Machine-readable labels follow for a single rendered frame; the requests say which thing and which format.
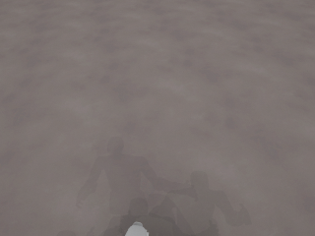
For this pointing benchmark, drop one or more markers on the left robot shin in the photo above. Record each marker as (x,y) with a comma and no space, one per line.
(138,223)

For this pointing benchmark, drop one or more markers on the robot left thigh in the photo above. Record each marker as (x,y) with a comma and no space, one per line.
(137,230)

